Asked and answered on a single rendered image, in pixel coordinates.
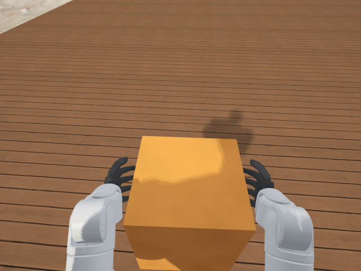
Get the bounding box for carton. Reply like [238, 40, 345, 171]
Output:
[123, 136, 256, 271]

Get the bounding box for robot left hand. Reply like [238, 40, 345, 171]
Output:
[104, 157, 136, 202]

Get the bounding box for robot right hand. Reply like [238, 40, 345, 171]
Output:
[243, 160, 274, 208]

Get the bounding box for left robot forearm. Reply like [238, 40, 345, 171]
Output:
[65, 183, 122, 271]

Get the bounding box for right robot forearm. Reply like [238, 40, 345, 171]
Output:
[255, 188, 314, 271]

